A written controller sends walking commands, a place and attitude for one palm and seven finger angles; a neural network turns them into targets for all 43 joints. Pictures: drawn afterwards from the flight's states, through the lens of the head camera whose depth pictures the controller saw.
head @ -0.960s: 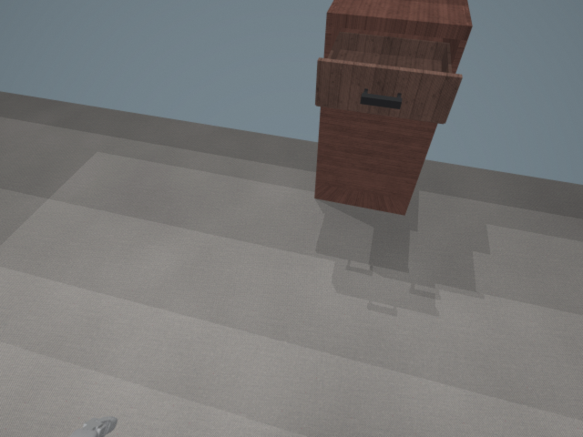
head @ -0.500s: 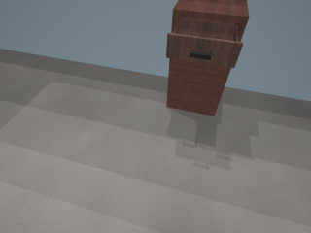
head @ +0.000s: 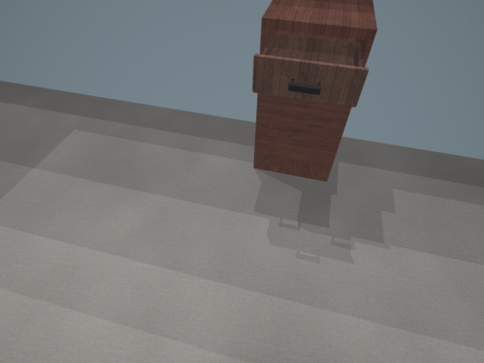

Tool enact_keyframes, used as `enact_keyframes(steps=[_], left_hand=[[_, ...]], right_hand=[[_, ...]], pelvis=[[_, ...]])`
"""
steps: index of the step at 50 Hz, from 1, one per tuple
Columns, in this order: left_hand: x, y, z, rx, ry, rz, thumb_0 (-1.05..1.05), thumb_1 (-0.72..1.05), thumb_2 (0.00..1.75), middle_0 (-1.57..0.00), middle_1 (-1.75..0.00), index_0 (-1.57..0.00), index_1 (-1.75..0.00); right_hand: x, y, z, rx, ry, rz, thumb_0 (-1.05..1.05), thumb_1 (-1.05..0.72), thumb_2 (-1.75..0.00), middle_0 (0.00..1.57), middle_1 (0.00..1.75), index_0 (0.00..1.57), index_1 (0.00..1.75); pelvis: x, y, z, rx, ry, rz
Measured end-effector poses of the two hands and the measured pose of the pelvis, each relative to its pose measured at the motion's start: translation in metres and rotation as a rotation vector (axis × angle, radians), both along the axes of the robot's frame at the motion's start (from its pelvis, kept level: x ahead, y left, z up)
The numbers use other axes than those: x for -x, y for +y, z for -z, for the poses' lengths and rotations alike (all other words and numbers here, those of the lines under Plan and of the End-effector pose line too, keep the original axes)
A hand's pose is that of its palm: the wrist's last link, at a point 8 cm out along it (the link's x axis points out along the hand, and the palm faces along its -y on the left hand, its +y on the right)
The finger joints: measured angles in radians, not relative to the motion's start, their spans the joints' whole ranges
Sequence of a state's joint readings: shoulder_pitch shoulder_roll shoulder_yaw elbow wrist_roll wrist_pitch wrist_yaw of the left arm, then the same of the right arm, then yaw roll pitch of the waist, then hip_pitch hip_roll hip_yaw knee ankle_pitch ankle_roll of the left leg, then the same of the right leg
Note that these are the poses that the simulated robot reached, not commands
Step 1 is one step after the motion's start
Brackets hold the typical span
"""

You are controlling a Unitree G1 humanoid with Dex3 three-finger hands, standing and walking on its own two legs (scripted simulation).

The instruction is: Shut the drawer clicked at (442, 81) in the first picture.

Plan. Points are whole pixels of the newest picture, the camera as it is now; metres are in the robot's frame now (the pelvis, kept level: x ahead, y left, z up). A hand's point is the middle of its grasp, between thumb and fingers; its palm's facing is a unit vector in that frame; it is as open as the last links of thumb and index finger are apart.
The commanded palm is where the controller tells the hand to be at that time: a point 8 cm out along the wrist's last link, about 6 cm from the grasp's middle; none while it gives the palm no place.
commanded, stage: look at it before walking up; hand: left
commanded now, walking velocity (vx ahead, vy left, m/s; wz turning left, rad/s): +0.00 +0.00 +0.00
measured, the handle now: (305, 85) +1.00 -0.17 -0.05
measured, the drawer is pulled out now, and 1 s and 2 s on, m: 0.24 0.24 0.24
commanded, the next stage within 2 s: walk to a spot facing it in 0.48 s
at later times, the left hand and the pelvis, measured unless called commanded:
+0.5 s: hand out of the picture +0.06 +0.25 -0.16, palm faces -0.03 -0.95 -0.32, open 7.4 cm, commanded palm none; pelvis +0.00 +0.01 +0.00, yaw +0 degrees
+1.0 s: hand out of the picture +0.05 +0.19 -0.18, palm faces -0.12 -0.96 -0.26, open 7.4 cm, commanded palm none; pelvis -0.01 -0.01 -0.03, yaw -11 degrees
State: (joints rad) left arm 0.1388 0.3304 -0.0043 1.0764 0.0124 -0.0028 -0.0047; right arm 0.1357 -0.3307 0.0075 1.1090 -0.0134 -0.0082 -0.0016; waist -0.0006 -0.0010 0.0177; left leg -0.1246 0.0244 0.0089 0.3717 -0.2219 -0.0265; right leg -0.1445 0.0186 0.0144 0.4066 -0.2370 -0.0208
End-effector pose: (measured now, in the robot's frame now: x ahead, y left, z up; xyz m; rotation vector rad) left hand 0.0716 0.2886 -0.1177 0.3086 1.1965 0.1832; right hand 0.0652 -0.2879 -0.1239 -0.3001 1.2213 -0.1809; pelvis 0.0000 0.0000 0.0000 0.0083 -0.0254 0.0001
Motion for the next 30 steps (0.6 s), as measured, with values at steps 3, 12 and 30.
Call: enact_keyframes(steps=[3,12,30], left_hand=[[-0.001,0.0,0.0,0.003,-0.004,0.003,0.01,0.91,0.9,-0.21,-0.3,-0.2,-0.3],[0.003,0.002,0.002,0.008,0.004,0.0,0.01,0.91,0.9,-0.21,-0.3,-0.2,-0.3],[0.018,0.009,0.005,0.01,0.042,-0.013,0.01,0.91,0.9,-0.21,-0.3,-0.2,-0.3]], right_hand=[[0.0,0.002,0.0,-0.002,-0.003,0.001,0.01,-0.9,-0.89,0.2,0.3,0.2,0.3],[0.002,0.005,-0.001,-0.001,0.001,0.002,0.01,-0.9,-0.89,0.2,0.3,0.2,0.3],[0.002,0.011,-0.003,0.002,0.008,0.003,0.01,-0.9,-0.89,0.2,0.3,0.2,0.3]], pelvis=[[0.001,0.001,0.0,0.0,0.0,0.001],[0.001,0.004,-0.001,0.001,0.0,0.001],[0.001,0.01,-0.002,0.002,-0.001,0.001]])
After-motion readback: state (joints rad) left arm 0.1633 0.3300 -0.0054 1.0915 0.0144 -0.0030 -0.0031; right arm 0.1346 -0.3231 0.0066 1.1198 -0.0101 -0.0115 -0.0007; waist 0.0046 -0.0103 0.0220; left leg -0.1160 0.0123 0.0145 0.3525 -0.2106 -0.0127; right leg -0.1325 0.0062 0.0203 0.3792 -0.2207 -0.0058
